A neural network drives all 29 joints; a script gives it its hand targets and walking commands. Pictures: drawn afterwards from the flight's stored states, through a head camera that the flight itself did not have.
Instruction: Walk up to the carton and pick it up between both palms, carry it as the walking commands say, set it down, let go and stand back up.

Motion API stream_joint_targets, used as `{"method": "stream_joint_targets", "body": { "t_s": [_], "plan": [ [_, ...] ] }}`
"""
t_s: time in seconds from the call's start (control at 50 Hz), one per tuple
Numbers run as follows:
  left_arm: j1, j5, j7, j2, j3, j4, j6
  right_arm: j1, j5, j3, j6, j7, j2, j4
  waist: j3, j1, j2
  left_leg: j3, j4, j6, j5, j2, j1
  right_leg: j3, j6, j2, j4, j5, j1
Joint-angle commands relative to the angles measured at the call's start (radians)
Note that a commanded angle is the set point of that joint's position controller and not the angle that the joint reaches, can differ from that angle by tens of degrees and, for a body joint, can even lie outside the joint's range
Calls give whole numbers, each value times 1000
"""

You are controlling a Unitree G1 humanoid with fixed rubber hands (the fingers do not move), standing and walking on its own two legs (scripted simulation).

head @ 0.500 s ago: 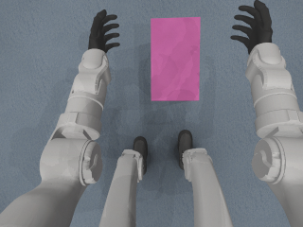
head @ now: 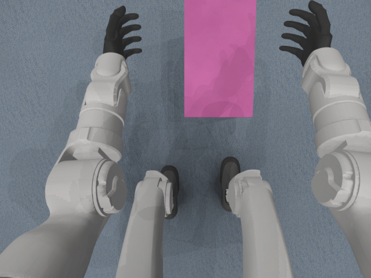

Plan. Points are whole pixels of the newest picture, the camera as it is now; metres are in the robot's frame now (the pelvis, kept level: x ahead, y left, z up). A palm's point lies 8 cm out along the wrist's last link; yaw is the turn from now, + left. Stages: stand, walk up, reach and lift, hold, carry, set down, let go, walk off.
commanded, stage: reach and lift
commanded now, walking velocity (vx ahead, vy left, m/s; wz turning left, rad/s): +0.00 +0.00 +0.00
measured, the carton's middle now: (215, 69) +0.55 -0.05 -0.45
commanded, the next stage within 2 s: none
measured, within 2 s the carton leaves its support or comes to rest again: neither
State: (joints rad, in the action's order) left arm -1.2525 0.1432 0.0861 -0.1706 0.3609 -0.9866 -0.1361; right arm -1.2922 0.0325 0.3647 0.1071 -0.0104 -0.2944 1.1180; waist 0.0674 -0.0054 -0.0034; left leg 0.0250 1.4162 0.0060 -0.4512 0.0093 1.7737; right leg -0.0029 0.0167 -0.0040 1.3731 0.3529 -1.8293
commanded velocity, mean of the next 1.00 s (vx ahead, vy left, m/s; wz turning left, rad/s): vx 0.00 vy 0.00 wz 0.00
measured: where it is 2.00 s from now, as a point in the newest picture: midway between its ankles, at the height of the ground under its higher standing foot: (199, 197)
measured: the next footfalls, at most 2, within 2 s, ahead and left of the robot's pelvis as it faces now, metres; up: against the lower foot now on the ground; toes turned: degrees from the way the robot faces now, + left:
none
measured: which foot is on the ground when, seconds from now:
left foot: down 0.00-1.00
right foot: down 0.00-1.00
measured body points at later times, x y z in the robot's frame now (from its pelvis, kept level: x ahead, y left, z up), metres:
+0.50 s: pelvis -0.04 +0.00 -0.15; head +0.32 -0.02 +0.12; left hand +0.55 +0.14 -0.27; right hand +0.54 -0.20 -0.28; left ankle +0.07 +0.12 -0.55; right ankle +0.11 -0.11 -0.55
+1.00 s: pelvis -0.04 +0.00 -0.21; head +0.34 -0.01 +0.02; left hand +0.56 +0.14 -0.36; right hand +0.55 -0.20 -0.38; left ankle +0.07 +0.12 -0.55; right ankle +0.11 -0.11 -0.55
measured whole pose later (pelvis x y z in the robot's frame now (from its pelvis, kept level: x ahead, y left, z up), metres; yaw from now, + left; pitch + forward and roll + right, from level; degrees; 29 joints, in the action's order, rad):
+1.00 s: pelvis -0.04 +0.00 -0.21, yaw +1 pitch +32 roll +2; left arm -1.63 -0.24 0.18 -0.31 0.09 -1.12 -0.10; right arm -1.63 -0.11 0.16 0.08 -0.09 -0.44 1.22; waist 0.51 -0.01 0.01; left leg 0.02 2.21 0.01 -0.61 0.00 2.15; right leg 0.00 0.03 -0.02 2.16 0.47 -2.24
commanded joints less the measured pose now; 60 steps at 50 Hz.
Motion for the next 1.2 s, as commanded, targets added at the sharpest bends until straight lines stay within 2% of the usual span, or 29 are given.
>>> {"method": "stream_joint_targets", "body": {
  "t_s": [0.0, 0.02, 0.06, 0.08, 0.1, 0.12, 0.14, 0.18, 0.2, 0.22, 0.24, 0.26, 0.3, 0.38, 0.42, 0.48, 0.52, 0.56, 0.58, 0.6, 0.72, 0.84, 0.86, 0.88, 0.94, 0.98, 1.02, 1.06, 1.18],
  "plan": [
    [-424, -188, 55, -95, -129, 294, 38, -473, -35, -54, -51, -43, -189, -297, -1169, 77, 6, 1, 82, 45, 244, -118, -267, -29, -29, 84, 174, -279, 495],
    [-494, -259, 84, -123, -180, 476, 27, -540, -46, -60, -41, -64, -265, -511, -1594, 130, 1, -11, 128, 58, 345, -131, -504, -44, -29, 98, 207, -399, 736],
    [-444, -214, 95, -224, -161, 233, -14, -413, -49, -80, 27, -69, -243, -175, -1310, 97, -3, 13, 143, 55, 130, -114, -393, -68, -51, 79, 230, -142, 523],
    [-555, -268, 118, -246, -185, 438, -25, -494, -95, -125, 34, -80, -278, -378, -1645, 111, -10, -4, 193, 58, 272, -126, -622, -63, -51, 83, 271, -277, 680],
    [-483, -250, 120, -261, -165, 206, -53, -461, -83, -109, 71, -80, -290, -168, -1402, 67, 10, 10, 192, 53, 154, -114, -488, -48, -46, 71, 275, -126, 549],
    [-546, -265, 133, -292, -181, 438, -58, -503, -145, -169, 82, -91, -259, -371, -1637, 46, -20, 29, 204, 39, 222, -122, -592, -41, -48, 81, 284, -232, 728],
    [-532, -254, 140, -319, -182, 315, -63, -498, -160, -167, 81, -88, -294, -269, -1563, 51, -7, 26, 234, 40, 196, -112, -549, -58, -48, 81, 323, -209, 632],
    [-559, -308, 150, -308, -233, 431, -71, -532, -250, -243, 94, -99, -239, -378, -1762, 31, -26, 40, 282, 25, 256, -108, -655, -49, -39, 79, 348, -276, 784],
    [-550, -305, 154, -313, -221, 328, -79, -562, -262, -241, 95, -100, -265, -319, -1674, 5, -29, 51, 299, 19, 226, -99, -568, -48, -40, 70, 373, -240, 727],
    [-602, -326, 153, -304, -243, 452, -68, -639, -273, -252, 87, -116, -271, -484, -1836, 19, -34, 50, 344, 8, 311, -110, -610, -26, -34, 74, 402, -358, 860],
    [-621, -340, 159, -308, -262, 350, -73, -703, -308, -293, 83, -122, -283, -472, -1753, -1, -55, 54, 374, -1, 263, -102, -543, -22, -35, 56, 426, -317, 815],
    [-671, -372, 158, -321, -289, 459, -69, -718, -297, -288, 87, -134, -296, -518, -1768, 36, -70, 46, 374, -6, 288, -116, -512, -15, -28, 65, 444, -384, 886],
    [-646, -371, 131, -317, -267, 261, -54, -677, -215, -232, 72, -137, -322, -310, -1403, 88, -93, 44, 396, 2, 124, -108, -242, -9, -29, 52, 459, -245, 717],
    [-470, -240, 49, -236, -156, -328, -54, -437, -135, -185, 90, -58, -161, 248, -530, 60, -65, 15, 395, 8, -199, -83, 99, 1, -43, 45, 439, 161, 192],
    [-449, -132, 6, -203, -93, -325, -52, -383, -95, -114, 82, -13, -170, 278, -396, 52, -7, 19, 409, 17, -237, -73, 139, 13, -37, 42, 437, 233, 98],
    [-429, -69, -14, -196, -18, -259, -24, -446, -35, -64, 30, 12, -212, 166, -408, 50, -51, -13, 443, 17, -161, -81, 99, 3, -34, 31, 479, 207, 61],
    [-481, -103, -16, -174, -13, -210, 2, -570, -60, -121, -26, -4, -219, 19, -539, 49, -96, -24, 496, 24, -42, -90, 93, 10, -45, 35, 498, 61, 173],
    [-655, -233, -1, -125, -200, 46, 46, -732, -155, -246, -67, -22, -194, -195, -883, 41, -84, -49, 519, 22, 143, -97, -46, 11, -40, 34, 571, -206, 378],
    [-718, -295, 11, -125, -260, 86, 56, -742, -180, -257, -67, -29, -224, -174, -1011, 88, -63, -55, 533, 30, 198, -100, -87, 1, -40, 36, 601, -283, 429],
    [-704, -290, 27, -176, -252, -18, 54, -713, -185, -259, -61, -40, -240, -33, -905, 62, -44, -50, 530, 30, 155, -95, -78, -12, -42, 25, 614, -196, 348],
    [-794, -364, 118, -355, -326, 238, 98, -683, -233, -233, -59, -103, -317, -108, -1382, 95, 30, -14, 628, 44, 413, -86, -385, -14, -34, 19, 718, -429, 539],
    [-577, -427, 91, -222, -375, -99, 57, -573, -248, -279, -51, -93, -267, 10, -1026, 136, -23, -16, 620, 25, 207, -80, -221, -40, -36, 8, 681, -196, 346],
    [-554, -402, 94, -248, -327, -131, 49, -598, -228, -292, -47, -90, -282, 24, -993, 81, -42, -4, 627, 31, 175, -87, -166, -25, -40, 4, 681, -183, 364],
    [-585, -385, 81, -253, -331, -116, 46, -554, -216, -272, -42, -83, -279, 72, -920, 121, -37, -13, 609, 28, 122, -81, -123, -37, -37, 4, 683, -150, 317],
    [-552, -325, 59, -241, -276, -209, 30, -555, -221, -296, -25, -66, -249, 155, -775, 32, -32, 4, 591, 31, 0, -90, -3, -18, -48, 7, 658, -41, 273],
    [-596, -360, 43, -237, -286, -157, 22, -598, -223, -268, -23, -55, -248, 92, -713, 73, -54, -16, 581, 22, -28, -80, -6, -18, -44, 2, 637, 12, 213],
    [-632, -305, 43, -242, -214, -123, 31, -662, -240, -300, -31, -39, -195, 28, -745, -13, -85, 4, 593, 6, -22, -81, 23, 4, -46, 10, 633, -3, 264],
    [-612, -316, 40, -227, -228, -145, 31, -667, -217, -287, -43, -46, -248, 41, -765, 35, -87, -3, 609, 12, -38, -75, 44, -8, -46, 16, 633, -2, 262],
    [-651, -336, 45, -186, -265, -83, 50, -692, -245, -312, -60, -52, -182, -5, -854, 36, -84, -10, 612, 10, 95, -91, -24, -11, -49, 27, 662, -155, 336]
  ]
}}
